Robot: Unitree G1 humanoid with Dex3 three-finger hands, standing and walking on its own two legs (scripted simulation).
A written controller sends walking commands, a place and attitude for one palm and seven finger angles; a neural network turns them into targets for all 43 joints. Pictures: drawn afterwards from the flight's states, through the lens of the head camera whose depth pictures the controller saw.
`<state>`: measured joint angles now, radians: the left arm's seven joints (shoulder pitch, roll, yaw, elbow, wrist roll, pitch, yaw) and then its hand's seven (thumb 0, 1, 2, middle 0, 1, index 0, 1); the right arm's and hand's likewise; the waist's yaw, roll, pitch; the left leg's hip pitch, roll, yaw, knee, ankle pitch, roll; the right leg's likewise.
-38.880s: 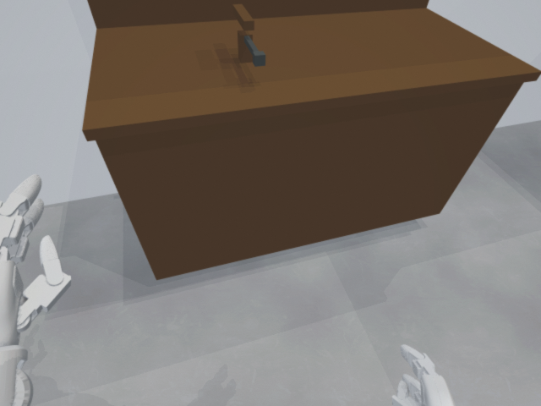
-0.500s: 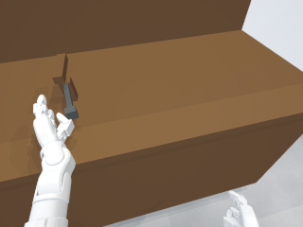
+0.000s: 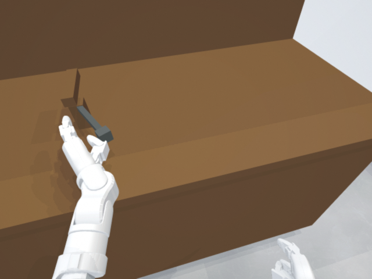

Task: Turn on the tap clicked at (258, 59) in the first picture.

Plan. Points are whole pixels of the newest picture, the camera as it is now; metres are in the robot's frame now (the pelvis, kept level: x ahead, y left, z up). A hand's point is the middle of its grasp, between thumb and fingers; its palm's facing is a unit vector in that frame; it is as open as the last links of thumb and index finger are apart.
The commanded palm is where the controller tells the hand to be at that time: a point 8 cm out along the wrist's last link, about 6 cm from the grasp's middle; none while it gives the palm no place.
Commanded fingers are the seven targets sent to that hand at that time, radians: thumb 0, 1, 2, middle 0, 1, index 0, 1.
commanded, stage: push the lever round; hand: left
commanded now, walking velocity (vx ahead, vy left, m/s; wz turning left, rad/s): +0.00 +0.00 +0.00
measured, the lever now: (104, 135) +0.39 +0.22 +0.12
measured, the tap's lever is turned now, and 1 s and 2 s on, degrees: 26 57 76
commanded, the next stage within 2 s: lift the hand up off the lever in 1.66 s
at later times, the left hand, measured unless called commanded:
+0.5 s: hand (122, 136) +0.39 +0.18 +0.12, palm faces +0.74 -0.67 -0.07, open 7.7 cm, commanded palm +0.34 +0.20 +0.11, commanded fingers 0.00 0.90 0.90 -0.15 -0.15 -0.15 -0.15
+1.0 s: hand (136, 125) +0.43 +0.16 +0.11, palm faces +0.80 -0.59 -0.14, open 7.6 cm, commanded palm +0.38 +0.17 +0.11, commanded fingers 0.00 0.90 0.90 -0.15 -0.15 -0.15 -0.15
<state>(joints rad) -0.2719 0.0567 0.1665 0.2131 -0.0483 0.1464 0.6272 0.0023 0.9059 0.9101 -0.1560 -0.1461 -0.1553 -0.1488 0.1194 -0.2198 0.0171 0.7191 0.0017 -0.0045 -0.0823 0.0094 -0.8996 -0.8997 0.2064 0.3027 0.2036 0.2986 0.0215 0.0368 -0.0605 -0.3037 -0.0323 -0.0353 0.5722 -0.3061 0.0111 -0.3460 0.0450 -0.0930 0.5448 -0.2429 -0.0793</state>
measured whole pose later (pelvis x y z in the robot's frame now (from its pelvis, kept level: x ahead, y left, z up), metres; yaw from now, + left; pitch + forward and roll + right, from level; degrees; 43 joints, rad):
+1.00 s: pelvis +0.01 -0.02 -0.01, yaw +1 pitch +8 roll +0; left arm -0.67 -0.04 0.25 0.60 0.06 0.20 0.94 -0.02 0.93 0.92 -0.16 -0.15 -0.16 -0.15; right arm 0.13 -0.20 -0.02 0.79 -0.05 0.03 0.00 0.01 -0.90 -0.90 0.21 0.30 0.20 0.30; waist -0.01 0.03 -0.12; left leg -0.43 -0.02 -0.05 0.62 -0.33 -0.02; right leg -0.47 0.06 -0.11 0.59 -0.27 -0.10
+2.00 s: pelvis +0.00 -0.03 -0.01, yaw -1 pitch +13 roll +1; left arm -0.92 0.08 0.45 0.89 0.12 0.09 0.98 0.03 0.91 0.92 -0.16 -0.15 -0.15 -0.15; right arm 0.26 -0.22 -0.04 0.81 -0.08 -0.03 0.04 0.01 -0.90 -0.90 0.20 0.30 0.20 0.30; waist -0.10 0.03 -0.14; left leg -0.57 0.00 -0.03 0.67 -0.33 -0.02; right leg -0.62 0.07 -0.10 0.65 -0.26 -0.11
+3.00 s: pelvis +0.01 -0.03 +0.00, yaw +1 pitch +7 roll +1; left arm -0.80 0.00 0.32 0.63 0.06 0.30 0.93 0.01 0.90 0.90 -0.16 -0.15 -0.16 -0.15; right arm 0.16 -0.22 -0.03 0.81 -0.05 -0.03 0.02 0.01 -0.90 -0.90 0.20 0.30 0.20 0.30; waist -0.02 0.03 -0.12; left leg -0.38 -0.01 -0.05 0.56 -0.30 -0.02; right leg -0.43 0.06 -0.11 0.55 -0.25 -0.11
